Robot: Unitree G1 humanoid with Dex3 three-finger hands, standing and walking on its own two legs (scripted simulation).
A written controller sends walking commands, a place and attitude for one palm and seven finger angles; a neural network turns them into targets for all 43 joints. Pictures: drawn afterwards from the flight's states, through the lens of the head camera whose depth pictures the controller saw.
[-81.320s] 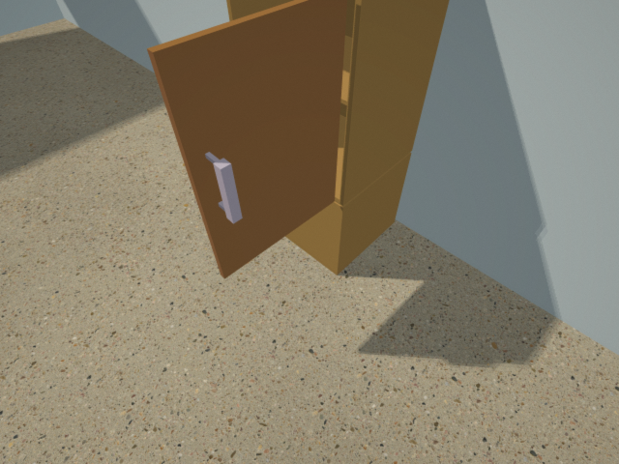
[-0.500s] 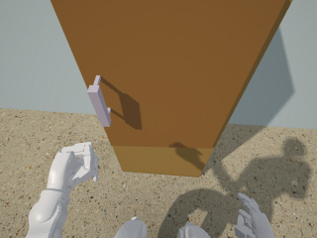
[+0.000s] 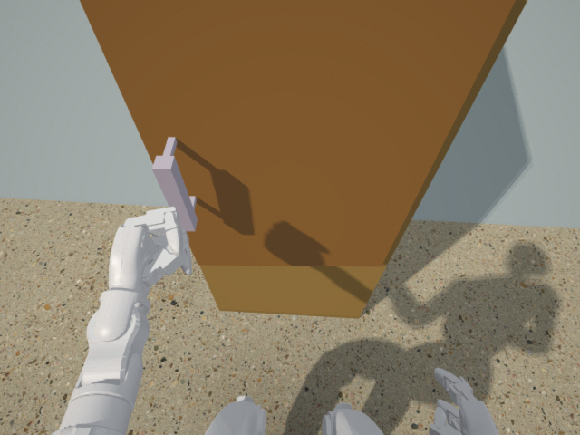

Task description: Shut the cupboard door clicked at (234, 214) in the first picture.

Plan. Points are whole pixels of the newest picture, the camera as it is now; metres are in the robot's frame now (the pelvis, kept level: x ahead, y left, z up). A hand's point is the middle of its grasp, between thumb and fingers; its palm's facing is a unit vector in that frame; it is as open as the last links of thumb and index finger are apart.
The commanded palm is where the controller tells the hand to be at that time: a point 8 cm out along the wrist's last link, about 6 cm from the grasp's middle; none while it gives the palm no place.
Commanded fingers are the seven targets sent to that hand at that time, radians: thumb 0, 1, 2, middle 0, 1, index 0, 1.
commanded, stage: bring the fist close to the handle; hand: left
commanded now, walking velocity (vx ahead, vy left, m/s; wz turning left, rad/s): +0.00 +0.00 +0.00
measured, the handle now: (180, 186) +0.45 +0.19 +0.05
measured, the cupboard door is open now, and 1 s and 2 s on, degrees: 3 1 0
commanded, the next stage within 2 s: push the door shut along its arc in 0.54 s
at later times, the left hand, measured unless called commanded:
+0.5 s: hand (186, 249) +0.35 +0.15 +0.05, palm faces +0.01 -1.00 -0.01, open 3.1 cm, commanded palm +0.33 +0.21 +0.06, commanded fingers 0.00 0.90 0.90 -1.30 -1.50 -1.30 -1.50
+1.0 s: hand (197, 220) +0.39 +0.15 +0.06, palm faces -0.09 -1.00 -0.04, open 3.1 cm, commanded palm +0.38 +0.20 +0.06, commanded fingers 0.00 0.90 0.90 -1.30 -1.50 -1.30 -1.50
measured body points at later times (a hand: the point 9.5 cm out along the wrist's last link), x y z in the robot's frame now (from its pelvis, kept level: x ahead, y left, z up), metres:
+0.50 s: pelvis +0.00 +0.00 +0.01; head +0.07 +0.00 +0.45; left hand +0.34 +0.21 +0.06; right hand +0.13 -0.25 -0.10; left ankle +0.02 +0.09 -0.65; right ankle +0.01 -0.09 -0.65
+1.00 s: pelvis -0.01 +0.00 +0.00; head +0.07 +0.01 +0.44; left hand +0.39 +0.20 +0.06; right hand +0.11 -0.25 -0.11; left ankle +0.02 +0.09 -0.65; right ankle +0.01 -0.09 -0.65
